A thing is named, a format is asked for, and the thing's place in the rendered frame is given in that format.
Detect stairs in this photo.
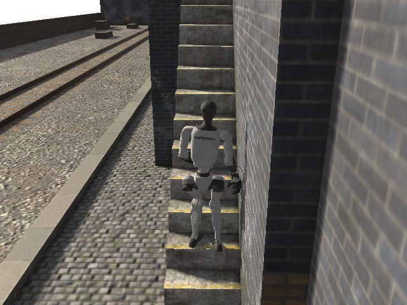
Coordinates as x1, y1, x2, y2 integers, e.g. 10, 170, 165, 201
163, 0, 241, 305

